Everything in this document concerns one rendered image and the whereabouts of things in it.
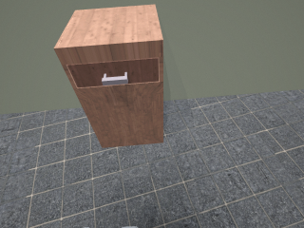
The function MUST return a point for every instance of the cabinet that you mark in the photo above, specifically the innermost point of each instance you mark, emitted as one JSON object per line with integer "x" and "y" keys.
{"x": 125, "y": 114}

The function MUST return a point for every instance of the handle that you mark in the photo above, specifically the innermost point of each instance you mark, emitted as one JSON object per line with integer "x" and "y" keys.
{"x": 118, "y": 80}

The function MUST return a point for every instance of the drawer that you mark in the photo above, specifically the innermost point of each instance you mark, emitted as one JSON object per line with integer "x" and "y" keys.
{"x": 143, "y": 70}

